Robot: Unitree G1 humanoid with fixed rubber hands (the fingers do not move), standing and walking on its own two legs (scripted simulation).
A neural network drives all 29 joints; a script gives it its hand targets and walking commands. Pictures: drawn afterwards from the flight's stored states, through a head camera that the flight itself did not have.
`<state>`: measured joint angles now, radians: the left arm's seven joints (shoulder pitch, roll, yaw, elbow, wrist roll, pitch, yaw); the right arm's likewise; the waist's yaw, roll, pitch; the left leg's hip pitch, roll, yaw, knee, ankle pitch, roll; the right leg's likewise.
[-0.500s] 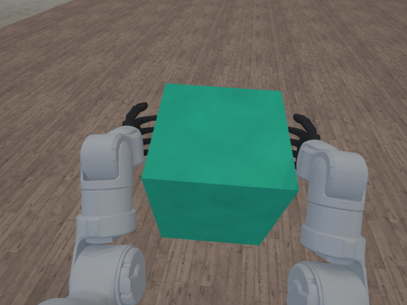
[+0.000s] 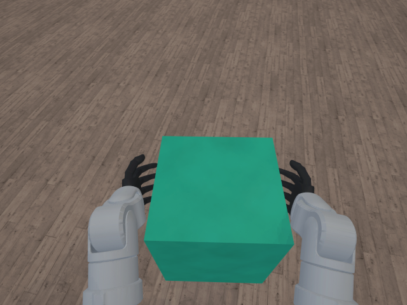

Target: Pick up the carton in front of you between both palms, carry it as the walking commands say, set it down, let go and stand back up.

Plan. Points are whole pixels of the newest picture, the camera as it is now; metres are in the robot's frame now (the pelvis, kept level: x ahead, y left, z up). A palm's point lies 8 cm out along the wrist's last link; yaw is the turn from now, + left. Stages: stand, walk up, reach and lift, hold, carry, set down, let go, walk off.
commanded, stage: carry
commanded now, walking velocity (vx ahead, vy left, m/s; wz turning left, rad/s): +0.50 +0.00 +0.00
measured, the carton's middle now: (215, 214) +0.31 +0.00 +0.00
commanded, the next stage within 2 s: none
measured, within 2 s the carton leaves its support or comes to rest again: neither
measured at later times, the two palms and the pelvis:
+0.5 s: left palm (159, 96) +0.57 +0.14 +0.10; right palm (287, 108) +0.53 -0.16 +0.10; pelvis +0.31 +0.02 +0.01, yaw -4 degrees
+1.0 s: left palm (188, 38) +0.86 +0.09 +0.10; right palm (283, 42) +0.86 -0.21 +0.09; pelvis +0.62 -0.06 +0.01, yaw +0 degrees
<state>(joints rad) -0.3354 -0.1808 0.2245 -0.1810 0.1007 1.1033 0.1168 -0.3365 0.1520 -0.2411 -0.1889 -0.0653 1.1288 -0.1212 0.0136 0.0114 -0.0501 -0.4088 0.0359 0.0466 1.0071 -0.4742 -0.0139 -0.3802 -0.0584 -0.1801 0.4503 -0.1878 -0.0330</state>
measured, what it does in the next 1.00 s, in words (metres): walks ahead: left foot, then right foot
